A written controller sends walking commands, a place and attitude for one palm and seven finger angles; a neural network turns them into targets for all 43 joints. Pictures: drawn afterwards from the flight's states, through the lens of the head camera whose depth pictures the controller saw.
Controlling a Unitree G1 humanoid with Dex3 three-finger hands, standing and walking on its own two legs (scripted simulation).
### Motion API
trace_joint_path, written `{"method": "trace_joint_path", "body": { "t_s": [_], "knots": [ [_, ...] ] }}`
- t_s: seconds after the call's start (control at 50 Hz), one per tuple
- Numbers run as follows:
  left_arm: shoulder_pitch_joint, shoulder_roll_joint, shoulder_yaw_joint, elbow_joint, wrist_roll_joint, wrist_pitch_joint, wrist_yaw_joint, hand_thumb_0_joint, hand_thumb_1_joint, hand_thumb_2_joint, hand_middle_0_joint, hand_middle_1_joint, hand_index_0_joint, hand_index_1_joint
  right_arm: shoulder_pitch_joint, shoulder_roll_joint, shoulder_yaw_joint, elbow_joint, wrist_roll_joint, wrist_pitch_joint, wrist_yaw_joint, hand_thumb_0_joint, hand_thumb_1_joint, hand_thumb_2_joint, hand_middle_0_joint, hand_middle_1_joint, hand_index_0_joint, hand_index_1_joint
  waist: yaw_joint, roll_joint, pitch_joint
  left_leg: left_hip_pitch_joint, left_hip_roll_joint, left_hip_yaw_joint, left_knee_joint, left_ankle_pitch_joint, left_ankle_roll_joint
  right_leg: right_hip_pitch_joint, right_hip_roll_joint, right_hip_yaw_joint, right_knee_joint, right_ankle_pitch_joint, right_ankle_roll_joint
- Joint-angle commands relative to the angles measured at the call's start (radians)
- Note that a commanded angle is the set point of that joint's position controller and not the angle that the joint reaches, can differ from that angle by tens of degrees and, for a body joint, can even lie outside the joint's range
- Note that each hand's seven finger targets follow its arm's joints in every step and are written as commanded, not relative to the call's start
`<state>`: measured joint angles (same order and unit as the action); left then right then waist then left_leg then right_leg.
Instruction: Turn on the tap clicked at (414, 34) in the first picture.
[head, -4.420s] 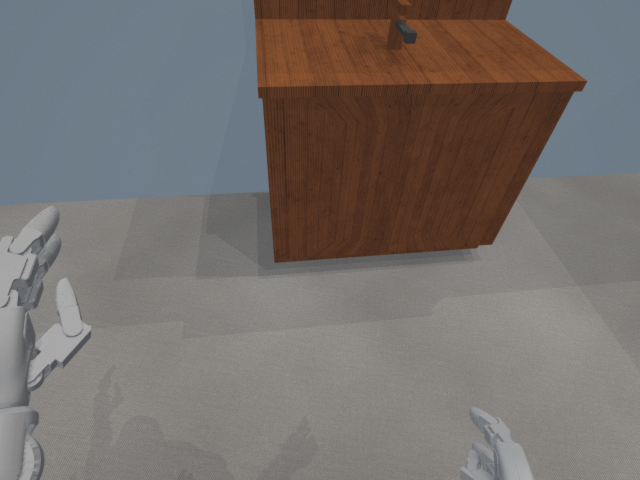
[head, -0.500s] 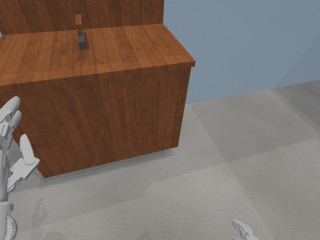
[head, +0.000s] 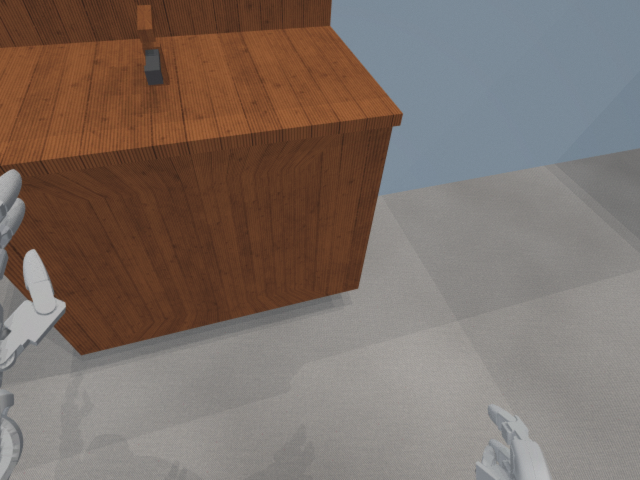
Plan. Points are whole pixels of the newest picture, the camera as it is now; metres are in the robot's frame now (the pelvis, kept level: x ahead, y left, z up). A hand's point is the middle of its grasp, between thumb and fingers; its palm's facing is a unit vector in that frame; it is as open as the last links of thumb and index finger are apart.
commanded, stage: take the last steps up to it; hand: left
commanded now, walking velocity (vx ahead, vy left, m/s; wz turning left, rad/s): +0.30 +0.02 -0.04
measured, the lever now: (153, 74) +0.78 +0.37 +0.11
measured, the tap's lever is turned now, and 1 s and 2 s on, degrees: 0 0 0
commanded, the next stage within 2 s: come to a stop and stand still in 1.36 s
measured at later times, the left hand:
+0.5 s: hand (139, 229) +0.32 +0.21 +0.18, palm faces +0.39 -0.81 -0.44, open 7.4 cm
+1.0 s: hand (189, 158) +0.44 +0.20 +0.17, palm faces +0.43 -0.80 -0.42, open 7.4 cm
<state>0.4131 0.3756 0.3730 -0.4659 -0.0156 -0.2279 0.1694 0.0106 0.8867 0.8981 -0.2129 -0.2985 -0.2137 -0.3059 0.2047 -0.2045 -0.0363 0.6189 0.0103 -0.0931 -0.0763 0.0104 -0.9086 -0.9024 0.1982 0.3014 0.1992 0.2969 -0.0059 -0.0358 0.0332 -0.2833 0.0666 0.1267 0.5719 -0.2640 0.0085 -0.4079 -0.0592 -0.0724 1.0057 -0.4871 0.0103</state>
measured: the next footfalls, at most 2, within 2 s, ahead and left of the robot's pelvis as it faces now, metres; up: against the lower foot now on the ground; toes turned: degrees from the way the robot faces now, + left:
right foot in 0.18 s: +0.12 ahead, -0.12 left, +0.00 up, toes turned -10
left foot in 0.56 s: +0.22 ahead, +0.12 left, +0.00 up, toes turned +9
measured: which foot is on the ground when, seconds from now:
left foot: down 0.00-0.20, up 0.22-0.54, down 0.56-0.90, up 0.92-1.00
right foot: up 0.00-0.16, down 0.18-0.58, up 0.60-0.86, down 0.88-1.00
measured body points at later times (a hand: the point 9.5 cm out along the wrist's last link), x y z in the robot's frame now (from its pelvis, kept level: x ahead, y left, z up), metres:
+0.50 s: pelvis +0.10 -0.02 +0.01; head +0.15 -0.02 +0.46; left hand +0.29 +0.26 +0.20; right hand +0.26 -0.28 -0.09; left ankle +0.16 +0.12 -0.70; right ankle +0.08 -0.11 -0.73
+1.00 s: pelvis +0.22 -0.04 +0.00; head +0.25 -0.06 +0.44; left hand +0.41 +0.24 +0.20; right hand +0.38 -0.26 -0.12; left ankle +0.18 +0.09 -0.66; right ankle +0.25 -0.13 -0.73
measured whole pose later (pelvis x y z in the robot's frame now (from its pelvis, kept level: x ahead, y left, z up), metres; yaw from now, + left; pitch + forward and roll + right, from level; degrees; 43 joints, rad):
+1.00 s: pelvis +0.22 -0.04 +0.00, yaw +0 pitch +0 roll +0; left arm 0.41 0.33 0.34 -0.46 -0.02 -0.21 0.15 0.01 0.89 0.90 -0.21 -0.30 -0.22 -0.31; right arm 0.18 -0.19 0.01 0.68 0.01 -0.06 -0.05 0.01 -0.90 -0.90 0.21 0.30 0.21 0.30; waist 0.02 0.04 0.07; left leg -0.44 0.07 0.05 1.10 -0.45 -0.02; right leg -0.32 -0.06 -0.17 0.63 -0.31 -0.05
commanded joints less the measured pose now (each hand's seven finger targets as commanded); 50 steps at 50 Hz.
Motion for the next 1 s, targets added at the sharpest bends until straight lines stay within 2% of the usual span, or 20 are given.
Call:
{"method": "trace_joint_path", "body": {
  "t_s": [0.0,0.1,0.14,0.16,0.18,0.2,0.26,0.32,0.42,0.5,0.52,0.56,0.58,0.62,0.7,0.82,0.84,0.88,0.9,0.98],
  "knots": [
    [-0.005,0.123,0.062,-0.299,0.004,-0.070,-0.001,0.000,0.900,0.900,-0.200,-0.300,-0.200,-0.300,-0.056,-0.115,-0.023,-0.130,-0.002,-0.069,0.010,0.000,-0.900,-0.900,0.200,0.300,0.200,0.300,-0.001,0.272,-0.105,0.163,0.248,-0.250,-0.264,0.176,0.175,-0.146,-0.024,-0.015,-0.058,0.053,0.014],
    [0.020,0.139,0.088,-0.225,-0.001,-0.043,0.004,0.000,0.900,0.900,-0.200,-0.300,-0.200,-0.300,-0.069,-0.108,-0.006,-0.137,-0.006,-0.058,0.005,0.000,-0.900,-0.900,0.200,0.300,0.200,0.300,0.004,0.262,-0.107,0.050,0.208,-0.129,-0.208,0.055,0.113,0.117,0.040,-0.118,-0.392,0.134,0.020],
    [-0.009,0.152,0.100,-0.188,0.003,-0.031,0.007,0.000,0.900,0.900,-0.200,-0.300,-0.200,-0.300,-0.077,-0.103,-0.004,-0.136,-0.005,-0.042,0.000,0.000,-0.900,-0.900,0.200,0.300,0.200,0.300,0.010,0.162,-0.123,-0.063,0.166,-0.087,-0.054,-0.047,0.074,0.299,0.027,-0.085,-0.533,0.171,-0.002],
    [-0.012,0.170,0.105,-0.160,0.011,-0.024,0.007,0.000,0.900,0.900,-0.200,-0.300,-0.200,-0.300,-0.067,-0.082,-0.002,-0.137,-0.003,-0.031,0.000,0.000,-0.900,-0.900,0.200,0.300,0.200,0.300,0.012,-0.025,-0.138,-0.194,0.091,-0.019,0.183,-0.131,0.046,0.384,-0.106,0.128,-0.620,0.099,-0.069],
    [-0.039,0.209,0.127,-0.170,0.003,-0.024,0.010,0.000,0.900,0.900,-0.200,-0.300,-0.200,-0.300,-0.093,-0.062,0.009,-0.154,-0.002,-0.030,0.003,0.000,-0.900,-0.900,0.200,0.300,0.200,0.300,0.018,-0.264,-0.115,-0.405,-0.037,0.015,0.462,-0.294,-0.002,0.453,-0.321,0.517,-0.741,0.144,-0.178],
    [-0.079,0.216,0.146,-0.164,-0.016,-0.030,0.006,0.000,0.900,0.900,-0.200,-0.300,-0.200,-0.300,-0.106,-0.099,-0.009,-0.142,-0.006,-0.042,0.009,0.000,-0.900,-0.900,0.200,0.300,0.200,0.300,0.027,-0.256,-0.106,-0.423,-0.014,-0.113,0.608,-0.256,-0.014,0.380,-0.375,0.603,-0.795,0.061,-0.199],
    [-0.069,0.184,0.123,-0.201,-0.007,-0.056,-0.012,0.000,0.900,0.900,-0.200,-0.300,-0.200,-0.300,-0.113,-0.080,0.007,-0.103,-0.006,-0.021,0.019,0.000,-0.900,-0.900,0.200,0.300,0.200,0.300,0.006,-0.045,-0.074,-0.433,0.047,-0.146,0.676,-0.126,-0.040,0.327,-0.322,0.349,-0.745,0.242,-0.203],
    [-0.005,0.163,0.112,-0.197,-0.002,-0.067,-0.003,0.000,0.900,0.900,-0.200,-0.300,-0.200,-0.300,-0.105,-0.087,0.005,-0.108,-0.011,-0.009,0.013,0.000,-0.900,-0.900,0.200,0.300,0.200,0.300,-0.001,-0.061,-0.107,-0.351,0.050,-0.087,0.485,-0.064,-0.039,0.319,-0.269,0.152,-0.706,0.479,-0.168],
    [0.035,0.166,0.123,-0.282,-0.008,-0.062,0.022,0.000,0.900,0.900,-0.200,-0.300,-0.200,-0.300,-0.093,-0.074,-0.002,-0.163,-0.015,-0.020,0.009,0.000,-0.900,-0.900,0.200,0.300,0.200,0.300,0.034,-0.105,-0.147,-0.175,-0.004,0.037,0.113,-0.038,-0.014,0.362,-0.241,0.106,-0.658,0.525,-0.165],
    [-0.015,0.165,0.111,-0.298,-0.009,-0.055,0.035,0.000,0.900,0.900,-0.200,-0.300,-0.200,-0.300,-0.061,-0.094,-0.019,-0.173,-0.012,-0.024,-0.005,0.000,-0.900,-0.900,0.200,0.300,0.200,0.300,0.008,-0.029,-0.153,0.079,-0.024,0.066,-0.107,0.075,-0.002,0.275,-0.173,0.066,-0.519,0.387,-0.105],
    [-0.028,0.166,0.110,-0.301,-0.009,-0.062,0.035,0.000,0.900,0.900,-0.200,-0.300,-0.200,-0.300,-0.046,-0.112,-0.029,-0.173,-0.009,-0.023,-0.011,0.000,-0.900,-0.900,0.200,0.300,0.200,0.300,-0.008,0.066,-0.173,0.202,0.022,-0.008,-0.141,0.094,0.029,0.188,-0.138,0.038,-0.380,0.378,-0.074],
    [-0.074,0.151,0.082,-0.298,-0.012,-0.080,0.025,0.000,0.900,0.900,-0.200,-0.300,-0.200,-0.300,-0.056,-0.130,-0.033,-0.186,-0.001,-0.027,-0.005,0.000,-0.900,-0.900,0.200,0.300,0.200,0.300,-0.009,0.360,-0.180,0.353,0.331,-0.496,-0.250,0.248,0.196,-0.129,0.025,-0.022,0.030,-0.131,-0.007],
    [-0.049,0.191,0.113,-0.229,-0.004,-0.076,0.021,0.000,0.900,0.900,-0.200,-0.300,-0.200,-0.300,-0.070,-0.112,-0.015,-0.167,-0.012,-0.033,-0.004,0.000,-0.900,-0.900,0.200,0.300,0.200,0.300,-0.011,0.334,-0.142,0.271,0.380,-0.577,-0.299,0.126,0.243,-0.191,0.007,0.047,0.158,-0.136,-0.011],
    [-0.052,0.179,0.107,-0.274,-0.007,-0.073,0.010,0.000,0.900,0.900,-0.200,-0.300,-0.200,-0.300,-0.072,-0.105,-0.021,-0.150,0.000,-0.037,0.002,0.000,-0.900,-0.900,0.200,0.300,0.200,0.300,-0.010,0.239,-0.094,0.243,0.345,-0.460,-0.276,0.129,0.257,-0.282,-0.041,0.075,0.178,-0.044,0.003],
    [0.042,0.131,0.087,-0.331,-0.011,-0.067,0.002,0.000,0.900,0.900,-0.200,-0.300,-0.200,-0.300,-0.060,-0.109,-0.019,-0.146,-0.003,-0.059,0.014,0.000,-0.900,-0.900,0.200,0.300,0.200,0.300,0.005,0.283,-0.137,0.148,0.233,-0.172,-0.258,0.239,0.166,-0.103,-0.030,-0.025,-0.080,0.089,0.013],
    [0.001,0.140,0.103,-0.193,-0.009,-0.039,0.006,0.000,0.900,0.900,-0.200,-0.300,-0.200,-0.300,-0.074,-0.101,-0.006,-0.144,-0.003,-0.050,0.000,0.000,-0.900,-0.900,0.200,0.300,0.200,0.300,0.011,0.214,-0.117,0.005,0.189,-0.058,-0.125,0.012,0.087,0.216,0.040,-0.134,-0.460,0.204,0.018],
    [-0.028,0.141,0.097,-0.178,-0.004,-0.037,0.007,0.000,0.900,0.900,-0.200,-0.300,-0.200,-0.300,-0.075,-0.094,-0.005,-0.141,-0.001,-0.043,-0.002,0.000,-0.900,-0.900,0.200,0.300,0.200,0.300,0.013,0.139,-0.120,-0.060,0.151,-0.027,-0.009,-0.062,0.064,0.293,0.012,-0.080,-0.527,0.198,-0.001],
    [-0.067,0.198,0.118,-0.169,-0.002,-0.027,0.012,0.000,0.900,0.900,-0.200,-0.300,-0.200,-0.300,-0.102,-0.060,0.011,-0.162,0.000,-0.035,0.003,0.000,-0.900,-0.900,0.200,0.300,0.200,0.300,0.026,-0.286,-0.099,-0.388,-0.041,0.018,0.491,-0.323,-0.007,0.403,-0.335,0.542,-0.741,0.206,-0.184],
    [-0.113,0.200,0.123,-0.190,-0.016,-0.035,0.006,0.000,0.900,0.900,-0.200,-0.300,-0.200,-0.300,-0.098,-0.093,-0.007,-0.143,-0.006,-0.047,0.011,0.000,-0.900,-0.900,0.200,0.300,0.200,0.300,0.027,-0.277,-0.112,-0.398,-0.011,-0.106,0.621,-0.278,-0.017,0.366,-0.375,0.602,-0.784,0.131,-0.208],
    [-0.064,0.184,0.122,-0.257,0.000,-0.068,0.005,0.000,0.900,0.900,-0.200,-0.300,-0.200,-0.300,-0.123,-0.079,0.010,-0.112,-0.005,-0.023,0.015,0.000,-0.900,-0.900,0.200,0.300,0.200,0.300,0.010,-0.052,-0.114,-0.334,0.049,-0.110,0.514,-0.168,-0.034,0.335,-0.308,0.241,-0.675,0.511,-0.192]
  ]
}}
